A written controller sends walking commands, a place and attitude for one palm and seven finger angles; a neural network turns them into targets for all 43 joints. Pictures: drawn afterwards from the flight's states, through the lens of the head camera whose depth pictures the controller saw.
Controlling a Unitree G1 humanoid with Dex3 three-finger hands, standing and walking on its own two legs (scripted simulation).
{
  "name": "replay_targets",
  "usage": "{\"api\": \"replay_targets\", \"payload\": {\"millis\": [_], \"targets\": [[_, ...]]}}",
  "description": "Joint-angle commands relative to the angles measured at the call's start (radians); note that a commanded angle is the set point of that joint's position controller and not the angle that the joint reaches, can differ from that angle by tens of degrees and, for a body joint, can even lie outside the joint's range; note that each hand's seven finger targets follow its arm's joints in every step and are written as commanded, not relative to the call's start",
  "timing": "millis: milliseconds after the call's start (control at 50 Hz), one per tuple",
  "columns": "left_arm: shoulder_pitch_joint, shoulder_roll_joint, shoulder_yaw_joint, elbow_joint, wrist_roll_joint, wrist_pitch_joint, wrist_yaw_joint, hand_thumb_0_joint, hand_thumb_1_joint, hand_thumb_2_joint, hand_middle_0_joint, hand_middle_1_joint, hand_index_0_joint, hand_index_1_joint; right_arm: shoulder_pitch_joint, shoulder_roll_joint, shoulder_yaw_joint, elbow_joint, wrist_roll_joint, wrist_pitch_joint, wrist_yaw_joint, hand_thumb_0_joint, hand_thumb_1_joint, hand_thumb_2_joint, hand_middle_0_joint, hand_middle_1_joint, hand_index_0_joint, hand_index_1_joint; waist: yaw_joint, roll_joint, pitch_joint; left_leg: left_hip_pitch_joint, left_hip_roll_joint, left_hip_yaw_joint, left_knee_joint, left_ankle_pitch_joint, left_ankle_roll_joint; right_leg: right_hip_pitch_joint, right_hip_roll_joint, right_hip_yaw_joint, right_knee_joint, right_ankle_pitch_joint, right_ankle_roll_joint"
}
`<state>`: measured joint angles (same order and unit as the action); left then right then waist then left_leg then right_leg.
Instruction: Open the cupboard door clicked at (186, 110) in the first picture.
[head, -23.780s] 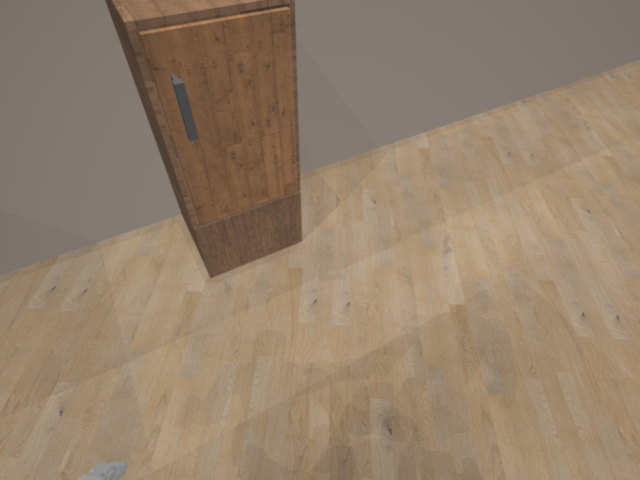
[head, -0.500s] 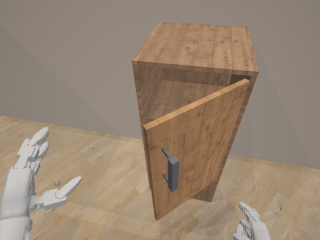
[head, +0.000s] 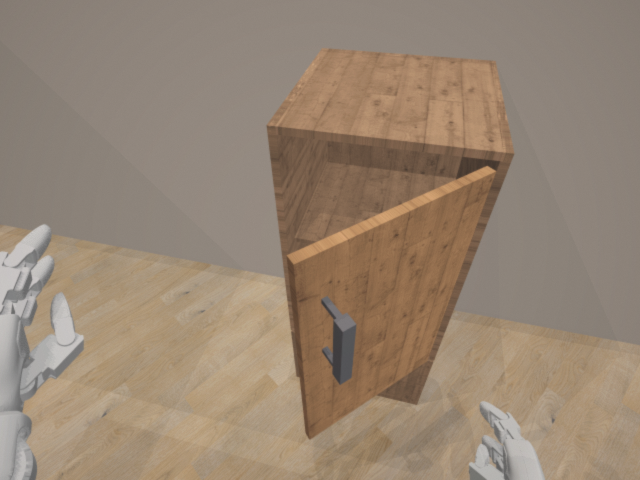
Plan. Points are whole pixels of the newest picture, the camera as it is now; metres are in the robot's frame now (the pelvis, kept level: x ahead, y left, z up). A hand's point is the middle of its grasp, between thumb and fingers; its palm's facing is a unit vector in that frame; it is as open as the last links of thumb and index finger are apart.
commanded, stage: draw the hand back to the body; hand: left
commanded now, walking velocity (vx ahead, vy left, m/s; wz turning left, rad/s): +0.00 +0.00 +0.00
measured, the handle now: (335, 340) +0.33 +0.03 -0.03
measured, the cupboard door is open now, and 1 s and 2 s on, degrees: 46 46 46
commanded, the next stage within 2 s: step back with the hand held close in 0.10 s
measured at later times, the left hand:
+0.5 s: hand (70, 336) +0.19 +0.27 +0.16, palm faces +0.38 -0.79 -0.48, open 7.4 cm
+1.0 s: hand out of the picture +0.11 +0.28 +0.16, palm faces +0.47 -0.76 -0.45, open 7.4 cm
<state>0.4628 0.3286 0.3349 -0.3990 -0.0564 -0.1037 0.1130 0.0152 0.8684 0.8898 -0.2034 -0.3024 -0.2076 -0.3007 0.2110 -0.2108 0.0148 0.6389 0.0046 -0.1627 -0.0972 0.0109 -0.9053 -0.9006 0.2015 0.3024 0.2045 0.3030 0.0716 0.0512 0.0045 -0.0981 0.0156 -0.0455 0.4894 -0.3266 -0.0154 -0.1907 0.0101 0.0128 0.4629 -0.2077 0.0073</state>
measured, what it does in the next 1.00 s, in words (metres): shifts its weight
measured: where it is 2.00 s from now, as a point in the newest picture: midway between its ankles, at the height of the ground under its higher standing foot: outside the picture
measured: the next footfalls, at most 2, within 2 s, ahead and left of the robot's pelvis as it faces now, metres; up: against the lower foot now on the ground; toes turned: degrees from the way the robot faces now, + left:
right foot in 1.78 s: -0.30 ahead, -0.10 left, +0.00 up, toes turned +3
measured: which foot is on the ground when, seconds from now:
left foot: down 0.00-1.00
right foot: down 0.00-1.00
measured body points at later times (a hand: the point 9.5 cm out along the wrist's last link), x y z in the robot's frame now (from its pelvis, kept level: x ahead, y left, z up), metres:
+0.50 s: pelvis -0.02 +0.01 +0.00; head -0.01 +0.00 +0.45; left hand +0.16 +0.31 +0.19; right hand +0.16 -0.24 -0.07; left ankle -0.03 +0.13 -0.74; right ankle +0.03 -0.13 -0.74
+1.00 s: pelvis -0.10 +0.01 -0.01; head -0.09 +0.02 +0.43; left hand +0.07 +0.32 +0.18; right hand +0.06 -0.23 -0.09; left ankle -0.04 +0.13 -0.74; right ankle +0.03 -0.12 -0.74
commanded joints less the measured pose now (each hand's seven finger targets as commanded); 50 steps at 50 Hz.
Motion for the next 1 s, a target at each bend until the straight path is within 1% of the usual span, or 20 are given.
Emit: {"api": "replay_targets", "payload": {"millis": [0, 160, 180, 200, 220, 240, 280, 300, 320, 420, 460, 500, 620, 680, 700, 740, 800, 860, 900, 980], "targets": [[-0.101, 0.213, 0.143, -0.231, 0.009, -0.072, 0.022, 0.0, 0.9, 0.9, -0.2, -0.3, -0.2, -0.3, -0.136, -0.103, -0.032, -0.161, -0.005, -0.064, -0.005, 0.0, -0.9, -0.9, 0.2, 0.3, 0.2, 0.3, 0.002, 0.022, -0.068, -0.102, -0.008, 0.058, -0.107, 0.222, 0.016, 0.132, -0.002, -0.034, -0.073, 0.122, -0.023], [-0.111, 0.184, 0.117, -0.2, 0.009, -0.069, 0.017, 0.0, 0.9, 0.9, -0.2, -0.3, -0.2, -0.3, -0.136, -0.101, -0.032, -0.152, -0.004, -0.062, 0.002, 0.0, -0.9, -0.9, 0.2, 0.3, 0.2, 0.3, -0.005, 0.024, -0.035, -0.098, -0.007, 0.058, -0.126, 0.194, 0.015, 0.121, 0.0, -0.032, -0.088, 0.09, -0.02], [-0.102, 0.18, 0.117, -0.182, 0.006, -0.066, 0.016, 0.0, 0.9, 0.9, -0.2, -0.3, -0.2, -0.3, -0.138, -0.099, -0.031, -0.151, -0.004, -0.06, 0.002, 0.0, -0.9, -0.9, 0.2, 0.3, 0.2, 0.3, -0.004, 0.006, -0.021, -0.105, -0.006, 0.056, -0.13, 0.18, 0.016, 0.117, 0.001, -0.033, -0.094, 0.073, -0.019], [-0.171, 0.202, 0.124, -0.216, 0.008, -0.071, 0.018, 0.0, 0.9, 0.9, -0.2, -0.3, -0.2, -0.3, -0.146, -0.105, -0.034, -0.15, -0.004, -0.063, 0.0, 0.0, -0.9, -0.9, 0.2, 0.3, 0.2, 0.3, -0.005, 0.007, -0.038, -0.092, -0.008, 0.057, -0.131, 0.181, 0.018, 0.125, 0.0, -0.03, -0.105, 0.074, -0.02], [-0.231, 0.302, 0.247, -0.23, 0.013, -0.117, 0.026, 0.0, 0.9, 0.9, -0.2, -0.3, -0.2, -0.3, -0.118, -0.14, -0.038, -0.179, 0.0, -0.042, 0.003, 0.0, -0.9, -0.9, 0.2, 0.3, 0.2, 0.3, -0.058, -0.033, 0.037, -0.155, 0.0, 0.05, -0.103, 0.105, 0.036, 0.033, -0.028, 0.08, -0.16, 0.121, -0.018], [-0.133, 0.238, 0.205, -0.146, 0.015, -0.126, 0.016, 0.0, 0.9, 0.9, -0.2, -0.3, -0.2, -0.3, -0.121, -0.128, -0.039, -0.165, -0.003, -0.023, 0.007, 0.0, -0.9, -0.9, 0.2, 0.3, 0.2, 0.3, -0.059, -0.067, 0.005, -0.138, -0.009, 0.038, -0.091, 0.104, 0.039, 0.039, -0.043, 0.079, -0.17, 0.129, -0.02], [-0.083, 0.202, 0.163, -0.166, 0.02, -0.141, 0.007, 0.0, 0.9, 0.9, -0.2, -0.3, -0.2, -0.3, -0.128, -0.138, -0.044, -0.176, -0.008, -0.002, 0.016, 0.0, -0.9, -0.9, 0.2, 0.3, 0.2, 0.3, -0.063, -0.04, -0.026, -0.126, -0.007, 0.044, -0.1, 0.145, 0.035, 0.042, -0.045, 0.075, -0.164, 0.168, -0.018], [-0.081, 0.211, 0.17, -0.195, 0.024, -0.152, 0.009, 0.0, 0.9, 0.9, -0.2, -0.3, -0.2, -0.3, -0.132, -0.143, -0.047, -0.179, -0.011, 0.004, 0.014, 0.0, -0.9, -0.9, 0.2, 0.3, 0.2, 0.3, -0.059, 0.008, -0.055, -0.132, -0.005, 0.04, -0.117, 0.191, 0.032, 0.081, -0.044, 0.05, -0.134, 0.23, -0.019], [-0.052, 0.209, 0.168, -0.197, 0.024, -0.153, 0.013, 0.0, 0.9, 0.9, -0.2, -0.3, -0.2, -0.3, -0.128, -0.141, -0.048, -0.187, -0.009, 0.01, 0.015, 0.0, -0.9, -0.9, 0.2, 0.3, 0.2, 0.3, -0.06, 0.021, -0.079, -0.137, 0.002, 0.042, -0.127, 0.228, 0.028, 0.106, -0.038, 0.036, -0.108, 0.271, -0.014], [0.048, 0.245, 0.218, -0.229, 0.024, -0.151, 0.028, 0.0, 0.9, 0.9, -0.2, -0.3, -0.2, -0.3, -0.128, -0.135, -0.066, -0.221, -0.005, 0.053, 0.015, 0.0, -0.9, -0.9, 0.2, 0.3, 0.2, 0.3, -0.056, 0.0, -0.165, -0.184, 0.014, 0.043, -0.121, 0.374, 0.021, 0.201, -0.029, 0.009, -0.031, 0.45, -0.003], [0.07, 0.249, 0.226, -0.244, 0.022, -0.149, 0.031, 0.0, 0.9, 0.9, -0.2, -0.3, -0.2, -0.3, -0.127, -0.135, -0.072, -0.232, 0.001, 0.068, 0.015, 0.0, -0.9, -0.9, 0.2, 0.3, 0.2, 0.3, -0.059, -0.02, -0.183, -0.195, 0.016, 0.046, -0.11, 0.384, 0.021, 0.209, -0.028, 0.013, -0.015, 0.497, 0.001], [0.081, 0.268, 0.246, -0.248, 0.024, -0.149, 0.038, 0.0, 0.9, 0.9, -0.2, -0.3, -0.2, -0.3, -0.132, -0.138, -0.076, -0.234, 0.002, 0.078, 0.012, 0.0, -0.9, -0.9, 0.2, 0.3, 0.2, 0.3, -0.057, 0.014, -0.182, -0.244, 0.016, 0.041, -0.12, 0.345, 0.024, 0.231, -0.029, 0.007, 0.004, 0.488, 0.003], [0.072, 0.249, 0.227, -0.264, 0.036, -0.152, 0.047, 0.0, 0.9, 0.9, -0.2, -0.3, -0.2, -0.3, -0.126, -0.142, -0.074, -0.246, 0.01, 0.074, 0.007, 0.0, -0.9, -0.9, 0.2, 0.3, 0.2, 0.3, -0.061, 0.022, -0.121, -0.41, 0.03, 0.026, -0.147, 0.108, 0.054, 0.241, -0.008, 0.022, 0.051, 0.375, 0.017], [0.042, 0.241, 0.217, -0.266, 0.043, -0.157, 0.051, 0.0, 0.9, 0.9, -0.2, -0.3, -0.2, -0.3, -0.116, -0.148, -0.073, -0.246, 0.011, 0.064, 0.007, 0.0, -0.9, -0.9, 0.2, 0.3, 0.2, 0.3, -0.065, 0.01, -0.079, -0.508, 0.031, 0.018, -0.155, -0.087, 0.07, 0.222, -0.008, 0.047, 0.058, 0.239, 0.02], [0.024, 0.261, 0.235, -0.279, 0.05, -0.164, 0.055, 0.0, 0.9, 0.9, -0.2, -0.3, -0.2, -0.3, -0.116, -0.155, -0.075, -0.244, 0.009, 0.058, 0.005, 0.0, -0.9, -0.9, 0.2, 0.3, 0.2, 0.3, -0.063, 0.037, -0.072, -0.55, 0.033, 0.009, -0.165, -0.158, 0.078, 0.231, -0.007, 0.052, 0.061, 0.198, 0.02], [0.011, 0.242, 0.221, -0.258, 0.054, -0.17, 0.057, 0.0, 0.9, 0.9, -0.2, -0.3, -0.2, -0.3, -0.103, -0.15, -0.071, -0.244, 0.009, 0.048, 0.004, 0.0, -0.9, -0.9, 0.2, 0.3, 0.2, 0.3, -0.068, -0.007, -0.053, -0.587, 0.032, 0.003, -0.147, -0.244, 0.084, 0.202, -0.012, 0.074, 0.055, 0.105, 0.017], [-0.021, 0.269, 0.241, -0.268, 0.061, -0.181, 0.062, 0.0, 0.9, 0.9, -0.2, -0.3, -0.2, -0.3, -0.094, -0.157, -0.075, -0.238, 0.005, 0.036, 0.002, 0.0, -0.9, -0.9, 0.2, 0.3, 0.2, 0.3, -0.07, -0.029, -0.046, -0.579, 0.017, 0.004, -0.102, -0.293, 0.083, 0.132, -0.023, 0.11, 0.002, -0.021, 0.008], [-0.035, 0.246, 0.218, -0.265, 0.059, -0.187, 0.064, 0.0, 0.9, 0.9, -0.2, -0.3, -0.2, -0.3, -0.08, -0.152, -0.07, -0.234, 0.004, 0.029, 0.006, 0.0, -0.9, -0.9, 0.2, 0.3, 0.2, 0.3, -0.078, -0.039, -0.044, -0.559, 0.009, 0.001, -0.074, -0.311, 0.076, 0.063, -0.034, 0.124, -0.033, -0.134, 0.001], [-0.035, 0.266, 0.235, -0.268, 0.059, -0.191, 0.069, 0.0, 0.9, 0.9, -0.2, -0.3, -0.2, -0.3, -0.086, -0.156, -0.072, -0.23, 0.002, 0.026, 0.004, 0.0, -0.9, -0.9, 0.2, 0.3, 0.2, 0.3, -0.076, -0.024, -0.044, -0.555, 0.013, -0.005, -0.082, -0.319, 0.077, 0.049, -0.027, 0.116, -0.033, -0.147, 0.001], [-0.009, 0.257, 0.239, -0.282, 0.06, -0.198, 0.073, 0.0, 0.9, 0.9, -0.2, -0.3, -0.2, -0.3, -0.075, -0.152, -0.07, -0.234, 0.005, 0.021, 0.007, 0.0, -0.9, -0.9, 0.2, 0.3, 0.2, 0.3, -0.077, 0.016, -0.065, -0.63, 0.027, -0.025, -0.108, -0.351, 0.085, 0.112, -0.008, 0.102, 0.046, -0.089, 0.006]]}}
